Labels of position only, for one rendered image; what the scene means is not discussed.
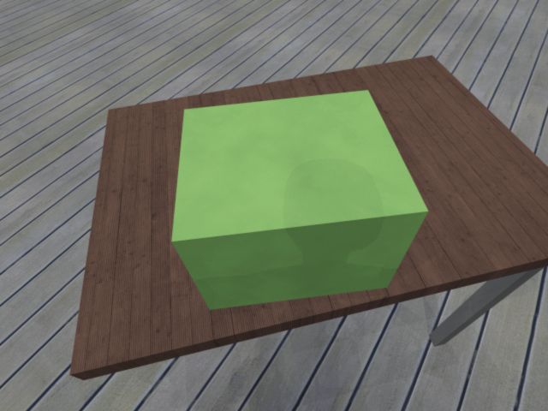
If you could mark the carton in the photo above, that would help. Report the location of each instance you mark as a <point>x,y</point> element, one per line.
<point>292,198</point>

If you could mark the table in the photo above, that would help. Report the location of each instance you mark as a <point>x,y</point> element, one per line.
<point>485,191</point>

